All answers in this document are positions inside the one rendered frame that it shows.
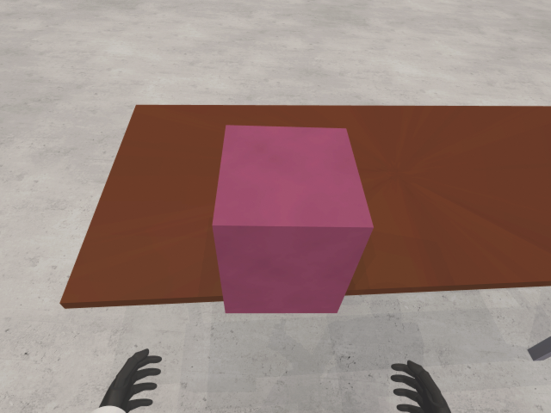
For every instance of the right robot hand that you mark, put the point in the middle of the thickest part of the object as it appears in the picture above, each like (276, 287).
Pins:
(427, 394)

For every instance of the left robot hand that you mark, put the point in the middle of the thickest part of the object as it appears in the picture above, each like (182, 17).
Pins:
(123, 388)

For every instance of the table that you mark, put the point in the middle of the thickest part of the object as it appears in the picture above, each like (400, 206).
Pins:
(459, 197)

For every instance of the carton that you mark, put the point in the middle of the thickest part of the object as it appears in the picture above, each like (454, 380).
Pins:
(291, 220)

